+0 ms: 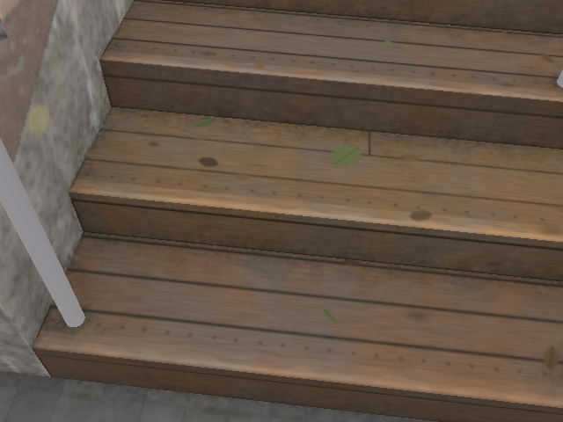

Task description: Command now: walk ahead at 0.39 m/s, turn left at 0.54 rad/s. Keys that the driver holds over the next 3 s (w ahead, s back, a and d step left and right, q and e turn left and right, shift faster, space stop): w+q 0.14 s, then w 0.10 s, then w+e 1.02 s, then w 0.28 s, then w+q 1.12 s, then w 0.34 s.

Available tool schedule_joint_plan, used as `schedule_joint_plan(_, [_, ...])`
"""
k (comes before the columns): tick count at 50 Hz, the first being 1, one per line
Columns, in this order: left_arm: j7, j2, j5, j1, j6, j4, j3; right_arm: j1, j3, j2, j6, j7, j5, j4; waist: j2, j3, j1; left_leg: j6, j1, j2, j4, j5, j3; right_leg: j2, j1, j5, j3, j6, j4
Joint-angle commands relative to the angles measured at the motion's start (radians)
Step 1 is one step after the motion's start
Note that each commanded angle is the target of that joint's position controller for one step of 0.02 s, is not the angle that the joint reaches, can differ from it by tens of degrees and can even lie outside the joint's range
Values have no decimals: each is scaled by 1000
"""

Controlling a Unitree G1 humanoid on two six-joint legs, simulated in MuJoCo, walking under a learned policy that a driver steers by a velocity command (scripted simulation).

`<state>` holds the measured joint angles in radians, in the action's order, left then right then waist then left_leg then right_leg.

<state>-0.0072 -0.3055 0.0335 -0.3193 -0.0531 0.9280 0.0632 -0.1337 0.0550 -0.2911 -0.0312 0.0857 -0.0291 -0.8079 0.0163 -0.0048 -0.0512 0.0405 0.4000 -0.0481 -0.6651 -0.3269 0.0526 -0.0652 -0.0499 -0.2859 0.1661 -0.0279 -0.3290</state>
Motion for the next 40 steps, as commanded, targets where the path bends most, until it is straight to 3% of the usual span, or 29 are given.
schedule_joint_plan(1, [11, -183, 1, 32, -10, -45, 47, 6, 19, -84, 23, -8, -9, 57, 79, -62, 53, 37, -168, 68, 133, 13, 83, -200, -183, -138, -88, 147, 30])
schedule_joint_plan(2, [15, -156, 4, 39, -11, -52, 39, -127, 35, -112, 32, -21, -16, 9, 4, -10, 108, 57, -330, 97, 174, -20, 67, -153, -257, -32, -20, 122, -162])
schedule_joint_plan(3, [25, -76, 5, 83, -10, -97, 13, -300, 66, -209, 46, -38, -25, -30, -245, 66, 186, 126, -510, -95, 334, -240, -273, -54, -452, -5, 81, 62, -558])
schedule_joint_plan(4, [32, -26, 19, 172, -15, -174, -2, -357, 81, -309, 57, -47, 3, -28, -392, 56, 188, 236, -577, -294, 536, -411, -797, 94, -760, -304, -44, 42, -777])
schedule_joint_plan(5, [38, -87, 27, 174, -16, -160, 8, -302, 71, -264, 56, -54, 10, -22, -218, 5, 163, 260, -534, -304, 515, -352, -726, 12, -799, -240, -180, 60, -853])
schedule_joint_plan(6, [46, -94, 5, 162, -25, -144, 9, -237, 58, -208, 57, -58, 12, -4, -147, -39, 119, 240, -454, -257, 486, -232, -613, -25, -761, -117, -192, 69, -823])
schedule_joint_plan(7, [47, -94, 0, 162, -34, -131, 6, -182, 52, -173, 63, -65, 13, 9, -87, -64, 89, 213, -398, -205, 498, -105, -518, -45, -706, -40, -191, 63, -756])
schedule_joint_plan(9, [52, -88, 25, 123, -26, -93, 0, -143, 32, -116, 81, -78, 14, 15, -90, -29, 59, 181, -392, -140, 509, 185, -382, -47, -619, 59, -172, 42, -692])
schedule_joint_plan(10, [54, -76, 30, 116, -17, -88, -3, -162, 28, -113, 92, -79, 19, 1, -89, -11, 51, 183, -402, -133, 495, 349, -340, -36, -603, 81, -161, 33, -685])
schedule_joint_plan(13, [50, -41, 19, 164, -2, -102, -13, -214, 27, -118, 109, -77, 27, -38, -86, -6, 46, 165, -407, -97, 456, 675, -219, -17, -603, 136, -119, 0, -617])
schedule_joint_plan(17, [51, -10, 4, 311, -2, -140, -35, -233, 16, -90, 117, -79, 18, -63, -101, -45, 89, 129, -380, -81, 480, 701, -133, 7, -546, 245, -77, 22, -387])
schedule_joint_plan(18, [46, 10, -4, 284, 4, -125, -41, -252, 13, -82, 120, -84, 7, -75, -148, -20, 89, 134, -399, -103, 473, 702, -121, 20, -503, 229, -62, 40, -407])
schedule_joint_plan(20, [40, -12, -6, 297, 3, -133, -37, -240, 10, -78, 126, -93, 0, -82, -103, -44, 75, 122, -393, -125, 471, 787, -94, 38, -446, 234, -70, 86, -350])
schedule_joint_plan(22, [21, -27, -1, 216, -1, -111, -23, -204, 15, -101, 126, -111, -11, -75, -92, -3, 25, 101, -451, -151, 338, 1133, -59, 90, -383, 154, -63, 142, -367])
schedule_joint_plan(24, [8, -47, 2, -30, -12, -31, -2, -155, 18, -118, 116, -115, -16, -64, -101, 86, -81, 93, -433, -132, 30, 1281, -26, 146, -177, 128, -52, 186, -284])
schedule_joint_plan(25, [-1, -67, 6, -200, -21, 24, 14, -96, 19, -126, 116, -111, -6, -48, -55, 115, -172, 71, -303, -75, -227, 1090, 9, 141, 17, 218, -70, 207, -147])
schedule_joint_plan(26, [-11, -152, 8, -281, -22, 47, 34, -44, -7, -27, 128, -103, -7, -14, 144, 101, -175, 33, 10, 71, -665, 326, 54, -84, 175, 364, -378, 277, -113])
schedule_joint_plan(27, [-2, -217, -9, -202, -15, 44, 46, -251, -25, 51, 128, -90, -2, -5, 263, 210, 18, 11, 264, 168, -896, -120, -71, -282, 286, 507, -878, 434, 15])
schedule_joint_plan(28, [8, -183, -22, -73, -3, 9, 51, -243, -27, 3, 125, -88, -26, -23, 130, 173, 24, 17, 323, 90, -954, -40, -130, -276, 203, 42, -906, 461, 89])
schedule_joint_plan(29, [11, -81, -25, -5, 7, -17, 27, -129, -17, -45, 129, -80, -32, 2, 6, 48, 17, 11, 379, 48, -980, 22, -118, -232, 55, -211, -798, 418, 105])
schedule_joint_plan(30, [12, -29, -15, 17, 15, -19, 7, -78, -19, -35, 134, -72, -35, 26, -49, -21, 34, 9, 405, 27, -987, 30, -97, -185, -63, -247, -722, 380, 124])
schedule_joint_plan(31, [8, 3, -13, 13, 10, -8, -9, -56, -28, -4, 122, -66, -34, 47, -55, -64, 57, 0, 427, 16, -1013, 36, -91, -135, -159, -180, -657, 354, 111])
schedule_joint_plan(32, [0, 2, -18, 14, 3, -3, -14, -51, -37, 22, 105, -59, -37, 72, -52, -80, 77, -12, 447, 8, -1049, 61, -80, -93, -246, -89, -590, 341, 99])
schedule_joint_plan(33, [0, -10, -22, -15, -4, 13, -15, -42, -49, 59, 87, -61, -37, 93, -48, -75, 88, -17, 490, 8, -1093, 53, -61, -72, -285, -4, -543, 333, 73])
schedule_joint_plan(35, [0, -54, -23, -37, -19, 10, -7, 0, -61, 71, 70, -68, -41, 154, -39, -48, 90, -34, 544, -1, -1058, 71, -31, -30, -331, 76, -500, 323, 60])
schedule_joint_plan(36, [0, -48, -14, -95, -23, 25, -8, 57, -72, 104, 61, -84, -32, 182, 40, -30, 47, -43, 665, 28, -1298, -12, 17, -51, -280, 119, -545, 363, 58])
schedule_joint_plan(37, [1, -49, -13, -139, -29, 36, -15, 141, -91, 140, 57, -96, -34, 246, 59, -49, 29, -37, 822, 11, -1397, -76, 13, -78, -217, 81, -587, 362, 82])
schedule_joint_plan(38, [1, -39, -12, -177, -35, 50, -18, 208, -97, 144, 59, -109, -35, 290, 83, -55, 7, -24, 977, -4, -1516, -140, -6, -101, -134, 14, -631, 364, 83])
schedule_joint_plan(40, [-6, -39, -8, -215, -40, 65, -23, 311, -108, 137, 72, -116, -36, 367, 23, -86, -5, -4, 1065, -23, -1441, -176, -29, -91, -80, -49, -631, 315, 95])
